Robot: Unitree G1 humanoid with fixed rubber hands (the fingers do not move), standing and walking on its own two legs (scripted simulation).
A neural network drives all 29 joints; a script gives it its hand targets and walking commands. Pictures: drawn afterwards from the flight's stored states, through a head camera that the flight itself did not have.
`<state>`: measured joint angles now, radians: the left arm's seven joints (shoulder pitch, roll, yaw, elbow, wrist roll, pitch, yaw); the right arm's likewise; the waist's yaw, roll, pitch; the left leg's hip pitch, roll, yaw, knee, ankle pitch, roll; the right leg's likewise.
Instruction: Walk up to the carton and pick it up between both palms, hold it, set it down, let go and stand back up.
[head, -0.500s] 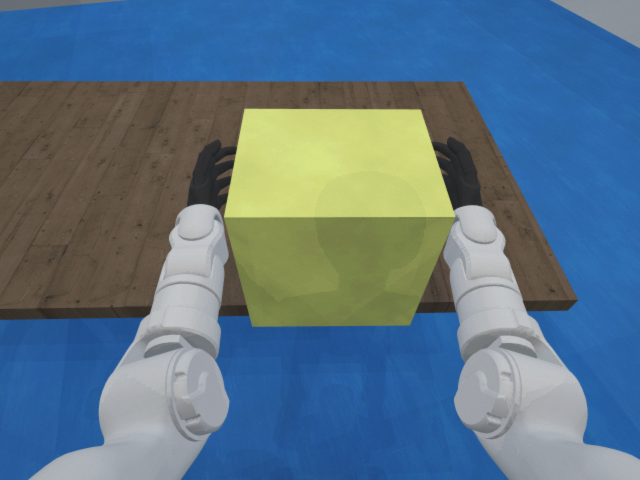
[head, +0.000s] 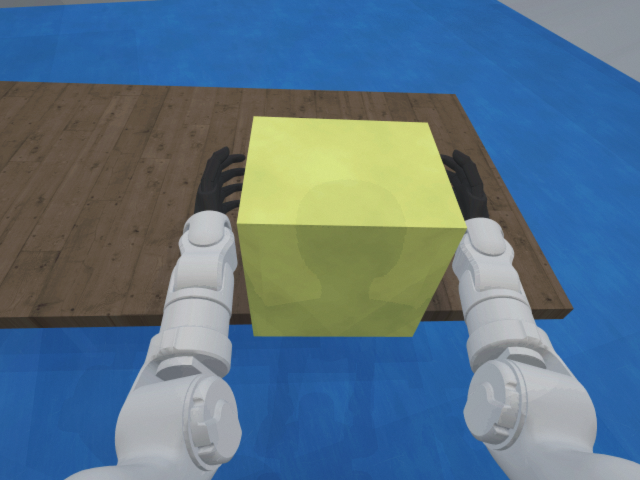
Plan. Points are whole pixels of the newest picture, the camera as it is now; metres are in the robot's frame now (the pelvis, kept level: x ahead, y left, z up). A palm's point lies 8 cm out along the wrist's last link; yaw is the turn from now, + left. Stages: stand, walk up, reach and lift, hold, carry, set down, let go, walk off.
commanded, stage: reach and lift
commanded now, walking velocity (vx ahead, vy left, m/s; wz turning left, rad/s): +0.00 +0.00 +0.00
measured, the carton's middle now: (337, 233) +0.43 -0.01 +0.07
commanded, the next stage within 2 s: none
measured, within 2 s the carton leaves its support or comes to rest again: leaves its support in 0.70 s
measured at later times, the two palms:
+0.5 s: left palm (208, 220) +0.40 +0.15 +0.13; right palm (467, 219) +0.41 -0.17 +0.13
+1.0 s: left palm (189, 212) +0.36 +0.15 +0.18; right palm (487, 211) +0.38 -0.17 +0.18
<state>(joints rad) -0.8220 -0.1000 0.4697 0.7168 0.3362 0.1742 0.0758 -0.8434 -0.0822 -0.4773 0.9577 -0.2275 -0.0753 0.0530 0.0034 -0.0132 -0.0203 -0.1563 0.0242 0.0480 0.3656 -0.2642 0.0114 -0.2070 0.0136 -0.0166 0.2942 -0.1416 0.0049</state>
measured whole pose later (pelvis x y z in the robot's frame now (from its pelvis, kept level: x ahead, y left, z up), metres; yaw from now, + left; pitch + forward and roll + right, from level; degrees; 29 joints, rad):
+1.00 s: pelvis -0.04 -0.01 +0.00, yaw +3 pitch -1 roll +0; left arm -0.88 0.02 0.36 0.78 0.22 0.39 0.10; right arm -0.93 -0.11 -0.36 1.06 -0.08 0.08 -0.03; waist -0.04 -0.03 -0.07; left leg -0.12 0.00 0.00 0.32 -0.18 0.00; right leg -0.16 -0.01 -0.08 0.28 -0.10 -0.01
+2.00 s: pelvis -0.05 -0.01 +0.00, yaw +4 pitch -8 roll -1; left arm -0.86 0.03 0.36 0.48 0.27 0.61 0.03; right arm -0.93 -0.12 -0.16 0.88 0.13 0.23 -0.10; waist -0.11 -0.04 -0.03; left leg -0.02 0.01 -0.02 0.36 -0.20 0.00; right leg -0.03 0.00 -0.08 0.26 -0.09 0.00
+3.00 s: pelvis -0.02 -0.01 +0.00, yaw +4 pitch -5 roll -2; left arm -0.92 0.10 0.35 0.44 0.21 0.85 0.01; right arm -1.09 -0.23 0.05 0.82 0.39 0.56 -0.23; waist -0.11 0.01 -0.14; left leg -0.05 0.03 -0.03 0.39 -0.25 0.00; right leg -0.04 0.02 -0.06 0.25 -0.12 -0.01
